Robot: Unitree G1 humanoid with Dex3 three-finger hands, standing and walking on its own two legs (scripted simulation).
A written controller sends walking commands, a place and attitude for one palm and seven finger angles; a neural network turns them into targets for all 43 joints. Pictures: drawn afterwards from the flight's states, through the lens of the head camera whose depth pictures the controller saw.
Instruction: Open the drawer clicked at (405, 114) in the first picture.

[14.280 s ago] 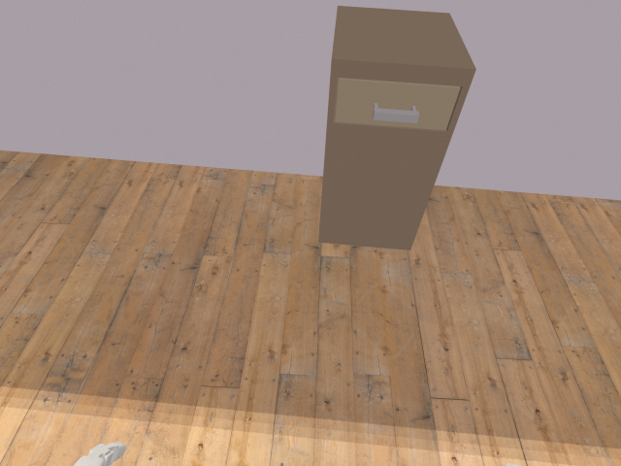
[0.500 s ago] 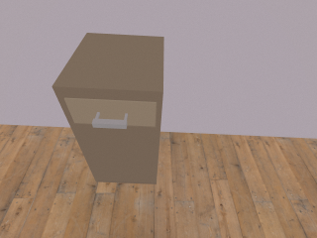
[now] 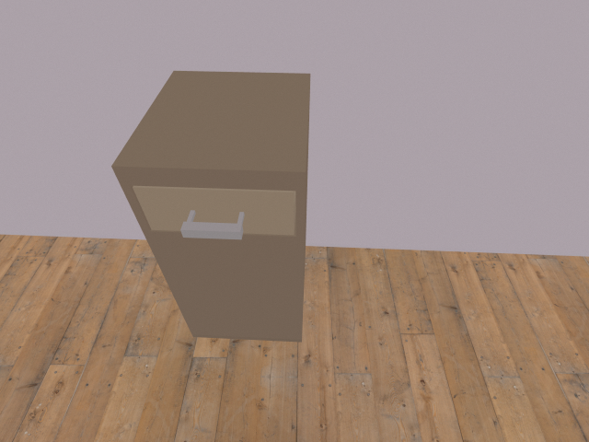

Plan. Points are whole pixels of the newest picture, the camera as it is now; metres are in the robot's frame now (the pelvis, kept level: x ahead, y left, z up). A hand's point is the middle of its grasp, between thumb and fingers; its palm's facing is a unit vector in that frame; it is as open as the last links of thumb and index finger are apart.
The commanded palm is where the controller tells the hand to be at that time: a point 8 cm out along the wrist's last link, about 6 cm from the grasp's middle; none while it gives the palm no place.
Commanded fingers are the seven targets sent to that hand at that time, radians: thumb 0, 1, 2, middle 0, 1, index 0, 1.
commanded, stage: come to a stop and stand still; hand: left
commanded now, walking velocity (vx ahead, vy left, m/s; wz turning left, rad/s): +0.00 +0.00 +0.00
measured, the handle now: (214, 223) +0.57 +0.22 -0.11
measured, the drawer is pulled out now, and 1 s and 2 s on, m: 0.00 0.00 0.00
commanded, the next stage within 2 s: look again from close up in 0.70 s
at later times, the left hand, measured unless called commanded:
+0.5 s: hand out of the picture +0.01 +0.14 -0.17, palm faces +0.04 -0.98 -0.18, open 7.4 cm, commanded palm none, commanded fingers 0.00 0.90 0.90 -0.20 -0.30 -0.20 -0.30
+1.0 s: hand out of the picture +0.01 +0.12 -0.17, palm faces +0.06 -0.99 -0.16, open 7.4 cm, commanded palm none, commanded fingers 0.00 0.90 0.90 -0.20 -0.30 -0.20 -0.30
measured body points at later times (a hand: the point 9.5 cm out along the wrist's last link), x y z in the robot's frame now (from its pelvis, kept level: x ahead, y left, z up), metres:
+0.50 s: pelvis +0.02 -0.02 +0.00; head +0.03 -0.03 +0.45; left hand +0.01 +0.19 -0.15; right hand +0.00 -0.22 -0.16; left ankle +0.02 +0.11 -0.74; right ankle +0.04 -0.13 -0.74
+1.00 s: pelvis +0.04 -0.03 +0.00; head +0.04 -0.04 +0.45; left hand +0.01 +0.17 -0.16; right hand +0.02 -0.24 -0.16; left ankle +0.02 +0.11 -0.74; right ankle +0.04 -0.13 -0.74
